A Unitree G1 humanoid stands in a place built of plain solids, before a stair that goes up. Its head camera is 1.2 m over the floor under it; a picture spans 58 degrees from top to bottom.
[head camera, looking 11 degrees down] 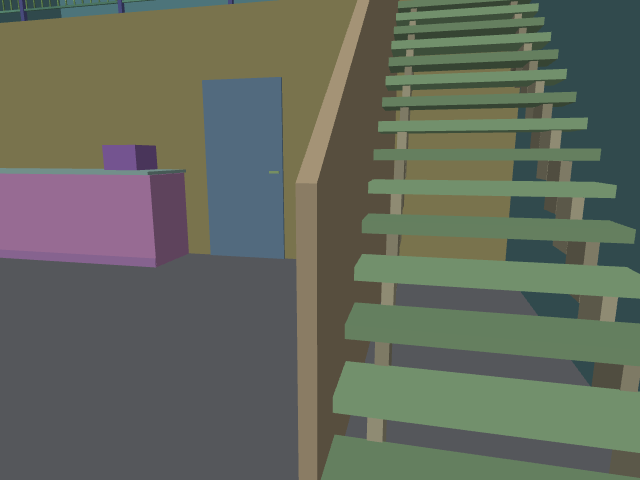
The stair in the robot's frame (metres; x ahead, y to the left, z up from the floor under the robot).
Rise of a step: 0.18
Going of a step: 0.24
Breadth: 1.20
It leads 13 degrees to the right of straight ahead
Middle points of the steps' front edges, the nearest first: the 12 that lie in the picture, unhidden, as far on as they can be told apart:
1.28 -0.63 0.35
1.52 -0.68 0.53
1.76 -0.74 0.71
1.99 -0.79 0.89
2.23 -0.85 1.06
2.47 -0.90 1.24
2.71 -0.95 1.42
2.95 -1.01 1.59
3.18 -1.06 1.77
3.42 -1.12 1.95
3.66 -1.17 2.12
3.90 -1.22 2.30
